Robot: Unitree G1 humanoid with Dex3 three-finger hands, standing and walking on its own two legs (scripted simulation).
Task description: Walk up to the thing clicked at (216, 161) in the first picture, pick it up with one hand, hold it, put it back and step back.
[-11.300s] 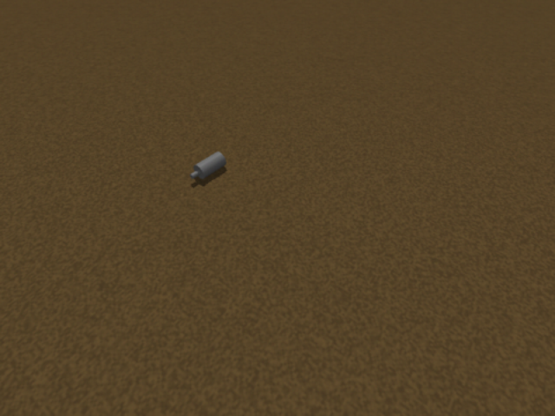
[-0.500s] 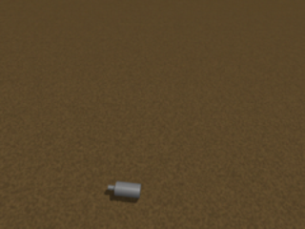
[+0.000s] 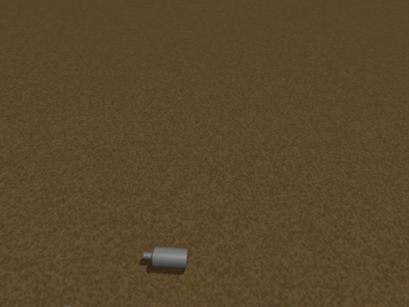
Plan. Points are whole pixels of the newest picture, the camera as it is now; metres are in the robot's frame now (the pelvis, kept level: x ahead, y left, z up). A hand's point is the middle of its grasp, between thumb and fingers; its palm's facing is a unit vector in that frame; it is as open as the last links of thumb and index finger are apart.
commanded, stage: stand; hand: left
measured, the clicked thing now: (165, 256) +0.49 +0.16 -0.73
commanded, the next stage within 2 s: none
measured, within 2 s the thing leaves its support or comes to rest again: neither
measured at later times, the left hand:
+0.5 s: hand out of the picture +0.05 +0.25 -0.15, palm faces -0.02 -0.94 -0.35, open 7.4 cm
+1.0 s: hand out of the picture +0.09 +0.24 -0.15, palm faces -0.02 -0.94 -0.35, open 7.4 cm
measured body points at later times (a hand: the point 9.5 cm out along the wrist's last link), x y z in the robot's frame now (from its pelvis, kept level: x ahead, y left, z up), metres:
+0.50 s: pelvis -0.02 -0.01 +0.01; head -0.01 -0.01 +0.46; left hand +0.06 +0.30 -0.13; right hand +0.05 -0.31 -0.13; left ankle -0.01 +0.13 -0.74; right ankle +0.01 -0.13 -0.74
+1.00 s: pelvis +0.00 -0.01 +0.01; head +0.01 -0.01 +0.46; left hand +0.10 +0.29 -0.12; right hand +0.08 -0.31 -0.13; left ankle -0.01 +0.13 -0.74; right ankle +0.01 -0.13 -0.74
